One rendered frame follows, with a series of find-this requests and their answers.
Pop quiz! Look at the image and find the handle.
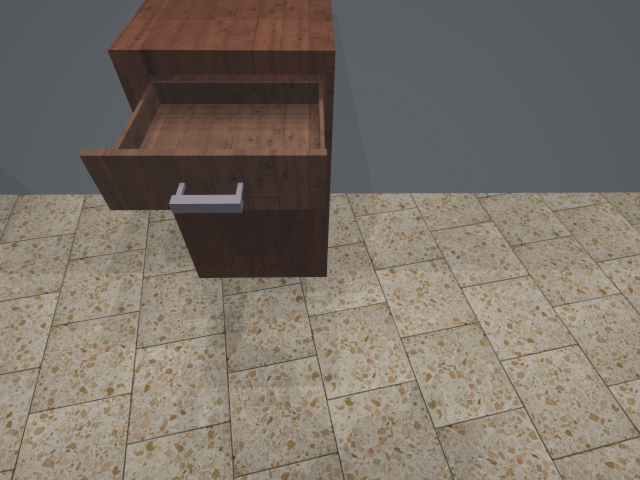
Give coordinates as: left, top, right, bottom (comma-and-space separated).
169, 183, 244, 213

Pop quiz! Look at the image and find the drawer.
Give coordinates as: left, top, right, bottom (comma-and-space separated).
79, 81, 327, 210

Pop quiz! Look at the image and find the cabinet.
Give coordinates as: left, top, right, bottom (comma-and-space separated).
108, 0, 335, 278

